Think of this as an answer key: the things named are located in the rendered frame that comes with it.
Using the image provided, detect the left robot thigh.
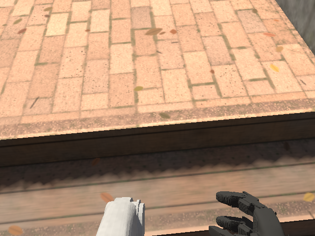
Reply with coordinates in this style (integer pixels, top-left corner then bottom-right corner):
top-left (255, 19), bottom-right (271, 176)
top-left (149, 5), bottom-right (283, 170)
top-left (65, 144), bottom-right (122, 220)
top-left (95, 198), bottom-right (146, 236)

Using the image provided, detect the robot right hand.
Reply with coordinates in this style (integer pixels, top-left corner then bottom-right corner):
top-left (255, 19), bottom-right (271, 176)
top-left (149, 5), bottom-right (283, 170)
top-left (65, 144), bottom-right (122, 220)
top-left (209, 191), bottom-right (289, 236)

